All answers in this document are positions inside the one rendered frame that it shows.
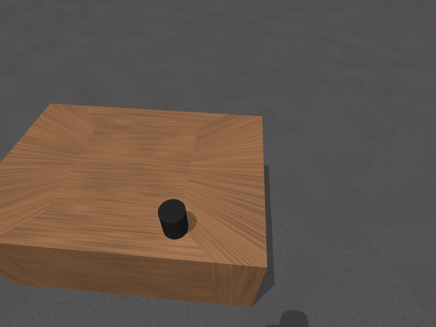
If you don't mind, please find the can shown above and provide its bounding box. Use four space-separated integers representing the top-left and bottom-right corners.
158 199 189 239

